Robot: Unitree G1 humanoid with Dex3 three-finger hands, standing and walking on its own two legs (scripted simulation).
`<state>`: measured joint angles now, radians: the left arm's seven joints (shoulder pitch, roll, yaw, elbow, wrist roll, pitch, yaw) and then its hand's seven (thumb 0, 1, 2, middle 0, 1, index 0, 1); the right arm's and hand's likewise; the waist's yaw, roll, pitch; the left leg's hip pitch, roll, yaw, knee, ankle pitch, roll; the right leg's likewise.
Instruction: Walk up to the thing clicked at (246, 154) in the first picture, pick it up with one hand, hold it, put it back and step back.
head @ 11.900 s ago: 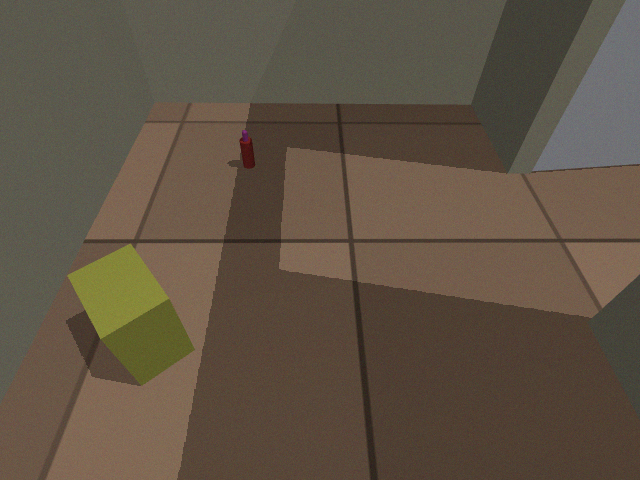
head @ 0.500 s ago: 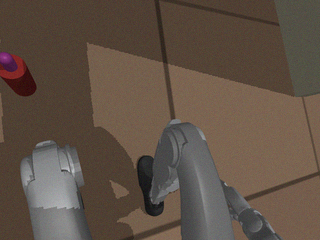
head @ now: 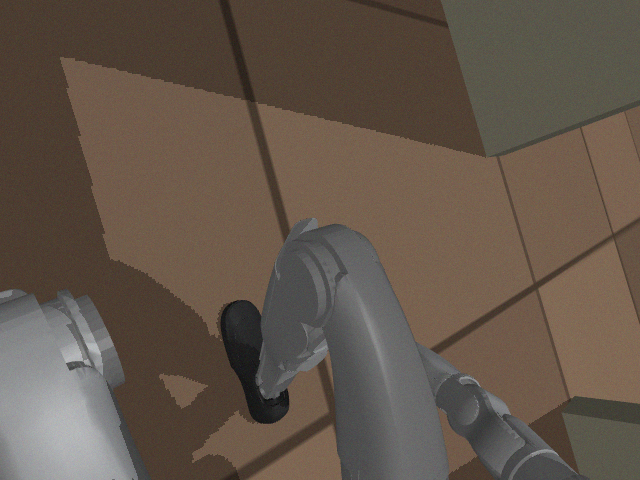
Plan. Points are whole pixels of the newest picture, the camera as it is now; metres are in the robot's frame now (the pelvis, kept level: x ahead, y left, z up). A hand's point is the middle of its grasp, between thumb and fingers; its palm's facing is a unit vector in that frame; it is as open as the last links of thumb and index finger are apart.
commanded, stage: close in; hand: left
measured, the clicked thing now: out of the picture +0.50 +0.28 -0.19
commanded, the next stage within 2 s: rest palm in 0.40 s
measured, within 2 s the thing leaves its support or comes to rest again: leaves its support in 1.74 s
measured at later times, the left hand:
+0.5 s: hand out of the picture +0.46 +0.29 -0.16, palm faces +0.28 -0.96 -0.02, open 17.5 cm
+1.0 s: hand out of the picture +0.48 +0.29 -0.16, palm faces +0.30 -0.95 -0.03, open 12.6 cm
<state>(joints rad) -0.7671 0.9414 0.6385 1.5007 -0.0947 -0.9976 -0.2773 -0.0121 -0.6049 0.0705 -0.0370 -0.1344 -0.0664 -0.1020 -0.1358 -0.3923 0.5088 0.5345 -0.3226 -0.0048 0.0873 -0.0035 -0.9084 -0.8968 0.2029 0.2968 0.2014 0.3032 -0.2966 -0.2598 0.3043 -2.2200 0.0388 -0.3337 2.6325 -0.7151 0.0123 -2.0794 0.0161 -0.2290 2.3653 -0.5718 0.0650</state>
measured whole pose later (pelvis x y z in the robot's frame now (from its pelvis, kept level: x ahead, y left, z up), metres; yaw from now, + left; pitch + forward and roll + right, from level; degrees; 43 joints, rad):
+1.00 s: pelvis +0.00 +0.00 +0.01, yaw -1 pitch +16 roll -19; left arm -0.86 0.97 0.43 1.58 -0.04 -1.06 -0.05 0.00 -0.07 0.43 -0.39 -0.40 -0.38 -0.40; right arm -0.16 -0.37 0.55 0.54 -0.36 0.07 0.13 -0.01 -0.87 -0.89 0.20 0.30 0.20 0.30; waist -0.32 -0.26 0.30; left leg -2.22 0.02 -0.37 2.62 -0.72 0.00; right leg -2.06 0.01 -0.26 2.33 -0.58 0.07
